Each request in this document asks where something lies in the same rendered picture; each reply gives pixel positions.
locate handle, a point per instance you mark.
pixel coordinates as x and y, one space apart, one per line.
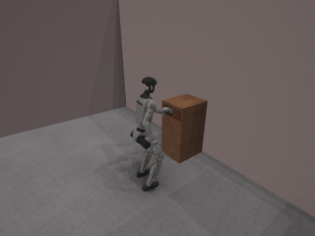
168 113

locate robot right forearm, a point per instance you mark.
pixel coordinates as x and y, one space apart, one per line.
151 135

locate drawer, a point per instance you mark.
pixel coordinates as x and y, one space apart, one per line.
177 112

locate robot right foot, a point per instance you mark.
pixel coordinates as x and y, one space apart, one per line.
153 185

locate robot right upper arm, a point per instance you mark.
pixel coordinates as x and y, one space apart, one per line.
151 107

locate cabinet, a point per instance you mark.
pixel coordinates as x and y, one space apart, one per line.
183 139

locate right robot hand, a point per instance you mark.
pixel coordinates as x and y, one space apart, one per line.
157 150

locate robot left foot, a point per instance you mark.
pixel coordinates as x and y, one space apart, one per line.
146 172

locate robot foot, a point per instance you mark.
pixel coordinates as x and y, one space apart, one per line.
153 185
146 172

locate left robot hand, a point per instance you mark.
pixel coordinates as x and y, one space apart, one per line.
165 109

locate robot left forearm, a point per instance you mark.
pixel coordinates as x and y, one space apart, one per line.
159 111

